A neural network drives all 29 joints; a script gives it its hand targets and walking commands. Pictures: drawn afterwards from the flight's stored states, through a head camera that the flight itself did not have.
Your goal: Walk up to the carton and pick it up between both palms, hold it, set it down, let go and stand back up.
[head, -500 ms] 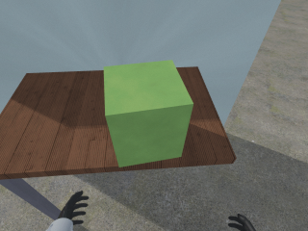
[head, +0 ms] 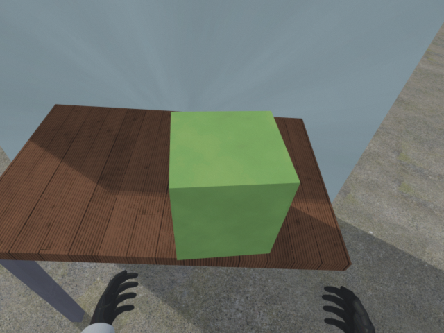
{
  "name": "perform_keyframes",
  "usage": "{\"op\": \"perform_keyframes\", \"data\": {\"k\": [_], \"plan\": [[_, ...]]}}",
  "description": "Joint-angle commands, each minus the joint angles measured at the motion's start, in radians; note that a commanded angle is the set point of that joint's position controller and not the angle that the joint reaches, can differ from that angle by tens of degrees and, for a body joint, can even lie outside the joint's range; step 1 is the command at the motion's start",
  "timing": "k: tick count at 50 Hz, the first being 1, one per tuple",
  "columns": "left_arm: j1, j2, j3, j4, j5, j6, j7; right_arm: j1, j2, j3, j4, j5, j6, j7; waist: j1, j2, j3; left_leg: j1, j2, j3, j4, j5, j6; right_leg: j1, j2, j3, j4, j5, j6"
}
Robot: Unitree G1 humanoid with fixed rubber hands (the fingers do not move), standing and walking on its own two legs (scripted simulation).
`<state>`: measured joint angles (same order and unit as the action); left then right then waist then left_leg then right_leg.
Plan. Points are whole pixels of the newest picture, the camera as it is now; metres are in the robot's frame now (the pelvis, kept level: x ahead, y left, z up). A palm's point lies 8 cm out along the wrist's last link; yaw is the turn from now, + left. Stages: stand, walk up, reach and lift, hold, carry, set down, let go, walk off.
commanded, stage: reach and lift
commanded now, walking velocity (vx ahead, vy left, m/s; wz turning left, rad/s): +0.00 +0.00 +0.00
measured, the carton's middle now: (223, 186) +0.42 +0.02 +0.02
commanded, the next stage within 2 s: none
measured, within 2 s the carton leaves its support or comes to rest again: neither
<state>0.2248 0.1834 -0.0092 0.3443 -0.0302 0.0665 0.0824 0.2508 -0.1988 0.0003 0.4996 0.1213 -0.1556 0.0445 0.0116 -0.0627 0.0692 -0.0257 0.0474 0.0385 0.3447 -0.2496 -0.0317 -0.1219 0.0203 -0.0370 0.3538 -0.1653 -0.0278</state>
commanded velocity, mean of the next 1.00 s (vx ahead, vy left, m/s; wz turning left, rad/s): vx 0.00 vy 0.00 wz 0.00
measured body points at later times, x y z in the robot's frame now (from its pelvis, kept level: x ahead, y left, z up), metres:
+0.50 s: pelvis +0.01 +0.02 +0.00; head -0.01 +0.04 +0.45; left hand +0.21 +0.20 -0.02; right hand +0.20 -0.24 +0.00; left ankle -0.04 +0.13 -0.75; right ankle +0.02 -0.10 -0.75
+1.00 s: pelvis -0.01 +0.00 +0.00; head +0.01 -0.01 +0.45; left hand +0.30 +0.19 +0.04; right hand +0.28 -0.23 +0.02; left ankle -0.04 +0.13 -0.75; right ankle +0.02 -0.10 -0.75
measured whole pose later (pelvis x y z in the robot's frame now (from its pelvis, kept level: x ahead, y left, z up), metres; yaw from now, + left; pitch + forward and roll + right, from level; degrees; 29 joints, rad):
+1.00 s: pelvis -0.01 +0.00 +0.00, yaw -2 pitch +0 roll +1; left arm -0.09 0.12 0.03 0.20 -0.12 0.14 0.17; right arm -0.07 -0.30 -0.01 0.35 0.28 -0.03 0.05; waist 0.03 0.01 0.04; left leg -0.10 0.03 0.06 0.32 -0.22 -0.02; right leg -0.22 0.03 0.02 0.36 -0.14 -0.02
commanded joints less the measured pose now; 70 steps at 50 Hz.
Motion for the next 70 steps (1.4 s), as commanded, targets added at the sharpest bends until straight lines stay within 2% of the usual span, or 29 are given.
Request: {"op": "perform_keyframes", "data": {"k": [1, 4, 7, 9, 10, 13, 14, 17, 20, 22, 23, 30, 32, 33, 36, 40, 42, 43, 44, 47, 50, 55, 56, 60, 63, 67, 68, 70], "plan": [[-0.058, 0.076, 0.022, -0.273, 0.002, -0.094, 0.029, 0.002, -0.127, -0.081, -0.167, 0.022, -0.092, 0.009, -0.014, 0.130, -0.153, -0.070, -0.055, 0.019, -0.032, 0.270, -0.020, 0.123, -0.008, 0.073, -0.049, 0.269, -0.009], [-0.025, 0.062, -0.005, -0.292, -0.019, -0.127, 0.043, -0.006, -0.148, -0.107, -0.207, 0.015, -0.122, 0.023, -0.015, 0.094, -0.166, -0.070, -0.044, 0.008, -0.020, 0.294, -0.021, 0.123, 0.008, 0.062, -0.036, 0.262, -0.016], [0.008, 0.024, -0.026, -0.302, -0.035, -0.156, 0.058, -0.008, -0.176, -0.117, -0.199, 0.024, -0.152, 0.042, -0.010, 0.078, -0.178, -0.052, -0.026, -0.007, -0.001, 0.360, -0.033, 0.112, 0.032, 0.050, -0.023, 0.256, -0.030], [0.027, 0.010, -0.031, -0.289, -0.038, -0.174, 0.067, -0.016, -0.195, -0.122, -0.193, 0.031, -0.173, 0.054, -0.007, 0.045, -0.184, -0.025, -0.022, -0.016, 0.011, 0.388, -0.034, 0.094, 0.043, 0.041, -0.028, 0.262, -0.029], [0.031, 0.000, -0.036, -0.284, -0.047, -0.182, 0.070, -0.020, -0.210, -0.123, -0.194, 0.039, -0.178, 0.059, -0.009, 0.023, -0.170, -0.016, -0.019, -0.020, 0.012, 0.390, -0.033, 0.082, 0.050, 0.039, -0.030, 0.251, -0.028], [0.037, -0.014, -0.033, -0.275, -0.041, -0.206, 0.086, -0.033, -0.233, -0.106, -0.197, 0.080, -0.197, 0.077, 0.001, 0.013, -0.182, -0.016, -0.020, -0.025, 0.018, 0.410, -0.037, 0.081, 0.055, 0.041, -0.023, 0.277, -0.030], [0.036, -0.024, -0.033, -0.252, -0.038, -0.207, 0.087, -0.035, -0.240, -0.095, -0.188, 0.093, -0.195, 0.082, 0.006, -0.008, -0.159, -0.025, -0.017, -0.027, 0.013, 0.392, -0.033, 0.085, 0.052, 0.049, -0.028, 0.276, -0.028], [0.014, -0.039, -0.039, -0.261, -0.026, -0.206, 0.100, -0.067, -0.266, -0.092, -0.200, 0.126, -0.185, 0.095, 0.013, -0.001, -0.130, -0.042, -0.019, -0.030, -0.004, 0.352, -0.029, 0.090, 0.052, 0.052, -0.029, 0.250, -0.030], [-0.045, -0.045, -0.028, -0.293, -0.013, -0.192, 0.111, -0.115, -0.260, -0.074, -0.225, 0.179, -0.167, 0.100, 0.033, 0.028, -0.129, -0.049, -0.029, -0.020, -0.014, 0.323, -0.025, 0.085, 0.043, 0.071, -0.042, 0.235, -0.037], [-0.081, -0.043, -0.025, -0.329, -0.007, -0.183, 0.114, -0.133, -0.262, -0.072, -0.242, 0.197, -0.153, 0.100, 0.026, 0.048, -0.124, -0.050, -0.030, -0.022, -0.025, 0.290, -0.019, 0.084, 0.036, 0.075, -0.045, 0.227, -0.039], [-0.095, -0.046, -0.023, -0.344, 0.002, -0.181, 0.117, -0.139, -0.257, -0.068, -0.239, 0.205, -0.145, 0.100, 0.036, 0.060, -0.127, -0.066, -0.034, -0.013, -0.030, 0.273, -0.018, 0.088, 0.030, 0.086, -0.048, 0.216, -0.042], [-0.205, -0.061, -0.018, -0.341, 0.010, -0.126, 0.119, -0.190, -0.214, -0.079, -0.211, 0.211, -0.064, 0.093, 0.006, 0.105, -0.115, -0.119, -0.040, -0.006, -0.077, 0.072, 0.002, 0.073, -0.013, 0.119, -0.075, 0.056, -0.044], [-0.277, -0.044, -0.018, -0.326, -0.004, -0.099, 0.120, -0.276, -0.220, -0.109, -0.225, 0.191, -0.031, 0.090, -0.003, 0.091, -0.111, -0.158, -0.044, -0.006, -0.098, -0.016, 0.012, 0.048, -0.022, 0.128, -0.080, -0.031, -0.039], [-0.319, -0.040, -0.018, -0.313, -0.008, -0.089, 0.120, -0.312, -0.218, -0.120, -0.238, 0.178, -0.014, 0.088, -0.005, 0.067, -0.120, -0.172, -0.039, -0.006, -0.104, -0.066, 0.017, 0.052, -0.023, 0.127, -0.079, -0.069, -0.035], [-0.415, -0.038, -0.006, -0.319, -0.041, -0.060, 0.126, -0.422, -0.211, -0.138, -0.293, 0.155, 0.022, 0.072, -0.005, 0.028, -0.168, -0.218, -0.043, -0.008, -0.107, -0.110, 0.030, 0.059, -0.025, 0.140, -0.068, -0.122, -0.024], [-0.476, -0.011, 0.020, -0.291, -0.078, -0.028, 0.120, -0.515, -0.194, -0.128, -0.331, 0.133, 0.054, 0.045, 0.013, -0.036, -0.220, -0.225, -0.040, -0.006, -0.089, -0.066, 0.051, 0.086, -0.022, 0.128, -0.040, -0.059, 0.004], [-0.503, 0.008, 0.044, -0.288, -0.088, -0.012, 0.111, -0.548, -0.214, -0.115, -0.350, 0.134, 0.062, 0.028, 0.022, -0.075, -0.269, -0.209, -0.046, 0.002, -0.085, 0.001, 0.051, 0.113, -0.015, 0.122, -0.022, 0.045, 0.018], [-0.488, 0.011, 0.062, -0.293, -0.093, -0.002, 0.107, -0.552, -0.219, -0.101, -0.361, 0.141, 0.062, 0.020, 0.036, -0.077, -0.299, -0.198, -0.044, 0.001, -0.079, 0.050, 0.054, 0.140, -0.011, 0.120, -0.008, 0.110, 0.020], [-0.495, 0.012, 0.070, -0.298, -0.093, 0.010, 0.100, -0.557, -0.230, -0.087, -0.353, 0.145, 0.066, 0.012, 0.032, -0.092, -0.317, -0.185, -0.049, 0.007, -0.071, 0.098, 0.052, 0.163, -0.006, 0.114, -0.006, 0.174, 0.027], [-0.485, 0.022, 0.107, -0.338, -0.086, 0.055, 0.078, -0.565, -0.252, -0.047, -0.367, 0.168, 0.076, -0.013, 0.041, -0.092, -0.377, -0.142, -0.057, 0.017, -0.050, 0.234, 0.043, 0.224, 0.003, 0.114, 0.009, 0.339, 0.041], [-0.457, 0.011, 0.117, -0.402, -0.077, 0.123, 0.053, -0.562, -0.270, -0.014, -0.362, 0.201, 0.098, -0.033, 0.040, -0.060, -0.393, -0.098, -0.064, 0.014, -0.041, 0.360, 0.023, 0.256, 0.016, 0.112, 0.002, 0.457, 0.037], [-0.546, 0.013, 0.124, -0.519, -0.066, 0.232, 0.036, -0.614, -0.290, -0.027, -0.366, 0.243, 0.153, -0.044, 0.012, 0.030, -0.372, -0.052, -0.064, 0.006, -0.038, 0.398, 0.002, 0.200, 0.028, 0.096, -0.040, 0.411, 0.016], [-0.553, 0.006, 0.117, -0.539, -0.061, 0.251, 0.040, -0.614, -0.286, -0.039, -0.363, 0.249, 0.164, -0.042, 0.005, 0.059, -0.357, -0.039, -0.063, 0.006, -0.038, 0.387, -0.005, 0.171, 0.027, 0.092, -0.050, 0.379, 0.010], [-0.648, 0.005, 0.111, -0.594, -0.059, 0.313, 0.055, -0.694, -0.300, -0.086, -0.326, 0.239, 0.213, -0.032, -0.020, 0.115, -0.351, -0.024, -0.061, -0.001, -0.035, 0.359, -0.014, 0.107, 0.032, 0.080, -0.058, 0.293, -0.006], [-0.718, 0.000, 0.097, -0.613, -0.062, 0.354, 0.072, -0.757, -0.322, -0.122, -0.291, 0.236, 0.250, -0.015, -0.026, 0.167, -0.375, -0.010, -0.051, -0.011, -0.028, 0.336, -0.026, 0.039, 0.037, 0.072, -0.057, 0.230, -0.022], [-0.790, 0.004, 0.110, -0.596, -0.079, 0.397, 0.087, -0.874, -0.363, -0.135, -0.294, 0.235, 0.278, -0.008, -0.011, 0.141, -0.443, -0.013, -0.043, -0.013, -0.010, 0.344, -0.020, 0.037, 0.045, 0.063, -0.034, 0.238, -0.019], [-0.792, 0.017, 0.123, -0.595, -0.083, 0.404, 0.089, -0.902, -0.371, -0.130, -0.297, 0.232, 0.282, -0.008, 0.006, 0.113, -0.467, -0.027, -0.039, -0.015, -0.010, 0.350, -0.013, 0.049, 0.046, 0.060, -0.023, 0.249, -0.017], [-0.789, 0.024, 0.141, -0.565, -0.087, 0.424, 0.087, -0.925, -0.386, -0.114, -0.310, 0.231, 0.291, -0.012, 0.014, 0.057, -0.509, -0.032, -0.041, -0.013, 0.004, 0.390, -0.006, 0.093, 0.052, 0.055, -0.010, 0.312, -0.001]]}}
